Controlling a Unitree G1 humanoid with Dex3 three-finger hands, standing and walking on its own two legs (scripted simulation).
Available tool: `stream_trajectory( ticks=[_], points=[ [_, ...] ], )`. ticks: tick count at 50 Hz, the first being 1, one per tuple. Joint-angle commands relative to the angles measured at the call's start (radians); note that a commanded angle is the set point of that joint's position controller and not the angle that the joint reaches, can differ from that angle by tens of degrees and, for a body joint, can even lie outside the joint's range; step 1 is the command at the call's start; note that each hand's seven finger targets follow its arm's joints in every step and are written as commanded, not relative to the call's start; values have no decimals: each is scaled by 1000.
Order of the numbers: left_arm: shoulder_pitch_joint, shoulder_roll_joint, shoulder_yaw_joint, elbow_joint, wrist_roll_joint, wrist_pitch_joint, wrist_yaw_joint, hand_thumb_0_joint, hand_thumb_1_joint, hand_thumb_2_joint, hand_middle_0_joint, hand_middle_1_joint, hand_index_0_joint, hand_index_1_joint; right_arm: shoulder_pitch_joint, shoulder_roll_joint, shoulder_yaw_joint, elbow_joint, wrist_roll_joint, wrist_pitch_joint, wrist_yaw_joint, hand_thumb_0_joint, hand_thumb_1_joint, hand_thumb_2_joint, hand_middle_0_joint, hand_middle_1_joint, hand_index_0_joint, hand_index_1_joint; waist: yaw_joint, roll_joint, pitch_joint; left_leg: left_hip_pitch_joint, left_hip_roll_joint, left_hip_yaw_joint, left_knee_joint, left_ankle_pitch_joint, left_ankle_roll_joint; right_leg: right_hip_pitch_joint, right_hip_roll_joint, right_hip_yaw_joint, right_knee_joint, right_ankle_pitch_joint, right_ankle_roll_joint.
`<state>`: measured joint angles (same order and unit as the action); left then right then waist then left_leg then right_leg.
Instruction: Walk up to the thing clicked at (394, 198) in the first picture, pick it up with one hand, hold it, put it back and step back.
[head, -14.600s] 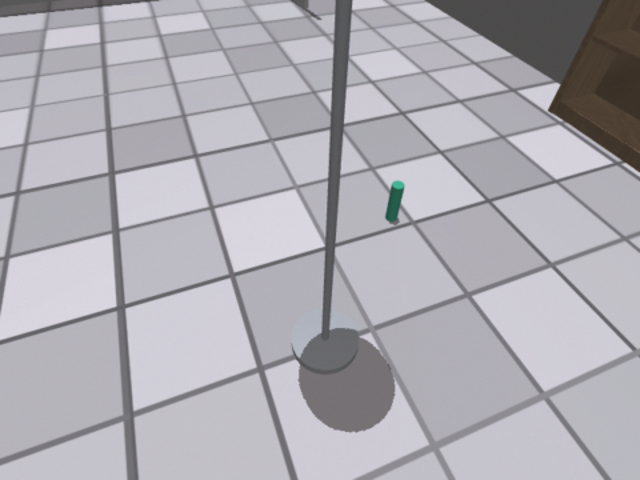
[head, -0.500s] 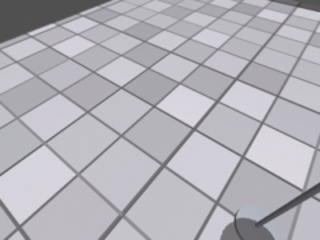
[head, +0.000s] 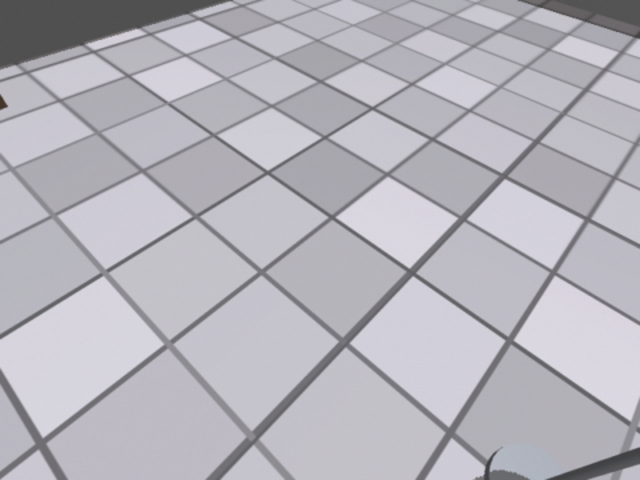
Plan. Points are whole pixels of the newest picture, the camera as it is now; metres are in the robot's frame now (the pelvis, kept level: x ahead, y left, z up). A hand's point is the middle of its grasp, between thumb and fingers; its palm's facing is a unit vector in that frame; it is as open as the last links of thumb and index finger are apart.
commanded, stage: walk up
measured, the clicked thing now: out of the picture +0.27 -1.29 -0.67
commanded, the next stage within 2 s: none
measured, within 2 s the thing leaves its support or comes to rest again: neither
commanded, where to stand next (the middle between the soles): +0.39 -0.03 m, yaw -3 degrees
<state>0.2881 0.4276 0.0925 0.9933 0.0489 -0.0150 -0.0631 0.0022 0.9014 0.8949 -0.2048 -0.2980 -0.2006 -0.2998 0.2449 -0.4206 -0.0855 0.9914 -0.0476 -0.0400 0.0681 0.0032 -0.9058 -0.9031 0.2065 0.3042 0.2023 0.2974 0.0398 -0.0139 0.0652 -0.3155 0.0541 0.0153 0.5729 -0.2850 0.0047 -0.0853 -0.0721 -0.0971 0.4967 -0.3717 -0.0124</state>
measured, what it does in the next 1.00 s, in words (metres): walks ahead, turning right: right foot, then left foot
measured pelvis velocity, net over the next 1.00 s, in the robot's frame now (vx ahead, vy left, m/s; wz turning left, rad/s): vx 0.34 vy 0.01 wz -0.45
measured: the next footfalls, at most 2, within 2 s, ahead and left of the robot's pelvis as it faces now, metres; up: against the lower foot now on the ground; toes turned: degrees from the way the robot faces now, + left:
right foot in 0.42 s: +0.28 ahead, -0.15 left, +0.00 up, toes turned -16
left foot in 0.82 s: +0.48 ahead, +0.08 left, +0.00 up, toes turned -36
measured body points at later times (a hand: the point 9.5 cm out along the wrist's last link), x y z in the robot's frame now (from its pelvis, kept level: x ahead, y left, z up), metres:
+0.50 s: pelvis +0.18 -0.02 -0.02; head +0.20 -0.05 +0.43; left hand +0.31 +0.29 -0.11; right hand +0.21 -0.34 -0.15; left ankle +0.09 +0.13 -0.68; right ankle +0.24 -0.14 -0.73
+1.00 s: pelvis +0.34 +0.01 -0.02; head +0.39 +0.01 +0.43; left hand +0.55 +0.28 -0.13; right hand +0.29 -0.32 -0.10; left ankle +0.45 +0.10 -0.73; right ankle +0.28 -0.11 -0.69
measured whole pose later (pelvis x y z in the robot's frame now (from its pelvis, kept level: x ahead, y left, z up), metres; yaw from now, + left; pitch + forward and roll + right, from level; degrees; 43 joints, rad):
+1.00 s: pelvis +0.34 +0.01 -0.02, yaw -26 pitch -2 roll -1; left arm 0.28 0.46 0.05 0.81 0.00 -0.01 -0.01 0.00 0.91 0.90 -0.20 -0.30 -0.20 -0.30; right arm 0.25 -0.40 -0.03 0.77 -0.03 -0.05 0.02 0.00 -0.90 -0.90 0.21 0.30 0.20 0.30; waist -0.01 -0.04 0.13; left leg -0.39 0.10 0.09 0.71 -0.29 0.00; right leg -0.45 0.01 0.03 1.03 -0.51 -0.02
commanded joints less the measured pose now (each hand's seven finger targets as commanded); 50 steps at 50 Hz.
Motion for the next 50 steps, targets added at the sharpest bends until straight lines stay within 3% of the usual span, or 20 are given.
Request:
stream_trajectory(
  ticks=[1, 2, 4, 8, 11, 15, 18, 20, 21, 22, 23, 28, 33, 39, 40, 41, 42, 43, 47, 50],
  points=[
    [-91, 91, 6, -165, -23, -16, 11, 0, 900, 900, -200, -300, -200, -300, 248, -349, -104, -48, -15, -44, -43, 0, -900, -900, 200, 300, 200, 300, -167, 327, -83, 396, 324, -735, -442, -553, 168, -628, 142, 138, 623, -251, -47],
    [-106, 202, 23, -148, -24, -10, 21, 0, 900, 900, -200, -300, -200, -300, 135, -360, -103, -89, 20, -43, -44, 0, -900, -900, 200, 300, 200, 300, -131, 149, -3, 226, 366, -737, -467, -612, 224, -568, 55, 261, 639, -173, -61],
    [-3, 205, 18, -101, -43, -13, 19, 0, 900, 900, -200, -300, -200, -300, 23, -283, -68, -135, 23, -50, -49, 0, -900, -900, 200, 300, 200, 300, -46, 84, 42, 227, 295, -484, -390, -365, 216, -567, 8, 265, 642, -42, -44],
    [23, 198, 22, -93, -34, -15, 5, 0, 900, 900, -200, -300, -200, -300, 56, -240, -53, -150, 25, -68, -50, 0, -900, -900, 200, 300, 200, 300, -46, 140, 58, 170, 217, -226, -385, -14, 191, -453, -1, 213, 461, 51, 11],
    [6, 171, 16, -133, -44, 4, -10, 0, 900, 900, -200, -300, -200, -300, -19, -234, -66, -206, 21, -69, -47, 0, -900, -900, 200, 300, 200, 300, -46, 210, 57, 242, 257, -59, -376, 95, 193, -491, -56, 126, 348, 135, 21],
    [-85, 150, 17, -182, -35, 0, -33, 0, 900, 900, -200, -300, -200, -300, 15, -239, -69, -227, 23, -54, -46, 0, -900, -900, 200, 300, 200, 300, -83, 138, 75, 144, 198, 63, -316, 85, 154, -336, -40, 56, 187, 195, -4],
    [-8, 152, 26, -173, -32, -9, -29, 0, 900, 900, -200, -300, -200, -300, -24, -252, -71, -262, 24, -38, -46, 0, -900, -900, 200, 300, 200, 300, -36, 128, 24, 120, 219, 71, -189, 79, 164, -224, 4, -13, 201, 136, -28],
    [142, 191, 55, -141, -33, -31, -12, 0, 900, 900, -200, -300, -200, -300, 8, -207, -49, -278, 26, -29, -46, 0, -900, -900, 200, 300, 200, 300, 38, -50, -93, 84, 152, 149, 190, 314, 126, 29, 58, -2, 98, 116, -57],
    [257, 265, 83, -132, -33, -44, 9, 0, 900, 900, -200, -300, -200, -300, 51, -154, -23, -293, 35, -26, -46, 0, -900, -900, 200, 300, 200, 300, 92, -241, -163, -27, 61, 160, 481, 226, 83, 158, -13, 188, -31, -44, -105],
    [259, 354, 96, -164, -37, -51, 24, 0, 900, 900, -200, -300, -200, -300, 59, -124, -7, -329, 52, -25, -43, 0, -900, -900, 200, 300, 200, 300, 73, -388, -142, -336, -127, 133, 667, -224, 23, 239, -283, 766, -197, -16, -263],
    [242, 344, 91, -181, -63, -48, 27, 0, 900, 900, -200, -300, -200, -300, -8, -202, -25, -327, 36, -14, -48, 0, -900, -900, 200, 300, 200, 300, 79, -208, -88, -319, -36, -47, 717, -297, 11, 90, -352, 904, -243, -88, -334],
    [84, 233, 51, -226, -58, -64, 52, 0, 900, 900, -200, -300, -200, -300, 67, -182, -20, -254, 34, -1, -32, 0, -900, -900, 200, 300, 200, 300, -27, -125, -30, -197, 46, -47, 479, -101, 20, -115, -135, 428, -171, 139, -195],
    [100, 253, 52, -269, -38, -77, 45, 0, 900, 900, -200, -300, -200, -300, -5, -183, -33, -295, 13, -8, -12, 0, -900, -900, 200, 300, 200, 300, -8, -125, -17, -182, 44, -5, 241, -42, -6, -188, -121, 393, -185, -37, -218],
    [8, 205, 12, -312, -42, -46, 64, 0, 900, 900, -200, -300, -200, -300, 97, -168, -47, -247, 18, -34, -45, 0, -900, -900, 200, 300, 200, 300, -91, -88, -65, 186, -27, 14, 20, 161, 23, -416, -37, 266, 165, 321, -126],
    [42, 149, -6, -319, -48, -40, 69, 0, 900, 900, -200, -300, -200, -300, 130, -223, -61, -248, 8, -41, -53, 0, -900, -900, 200, 300, 200, 300, -102, 76, -92, 226, 74, -127, -103, 104, 59, -454, 55, 202, 325, 203, -74],
    [92, 99, -21, -321, -51, -32, 73, 0, 900, 900, -200, -300, -200, -300, 131, -298, -75, -264, 3, -46, -57, 0, -900, -900, 200, 300, 200, 300, -79, 255, -99, 249, 326, -461, -221, 66, 124, -557, 169, 160, 521, -121, -25],
    [137, 186, -3, -284, -49, -19, 88, 0, 900, 900, -200, -300, -200, -300, 80, -334, -80, -285, 25, -40, -56, 0, -900, -900, 200, 300, 200, 300, -66, 176, -109, 142, 423, -558, -256, -31, 227, -485, 130, 212, 640, -227, -19],
    [136, 214, 0, -260, -51, -16, 91, 0, 900, 900, -200, -300, -200, -300, 35, -317, -77, -286, 32, -34, -56, 0, -900, -900, 200, 300, 200, 300, -52, 155, -71, 87, 400, -527, -256, -63, 261, -475, 100, 211, 699, -201, -19],
    [119, 197, 16, -221, -54, -13, 67, 0, 900, 900, -200, -300, -200, -300, 13, -286, -53, -276, 25, -33, -70, 0, -900, -900, 200, 300, 200, 300, -38, 249, -42, 68, 258, -205, -131, 213, 206, -451, 41, 173, 562, -146, -18],
    [65, 174, 16, -242, -46, -6, 54, 0, 900, 900, -200, -300, -200, -300, 59, -285, -49, -277, 23, -30, -76, 0, -900, -900, 200, 300, 200, 300, -64, 228, -90, 134, 283, -160, -61, 465, 224, -410, 46, 122, 451, -128, -8]
  ],
)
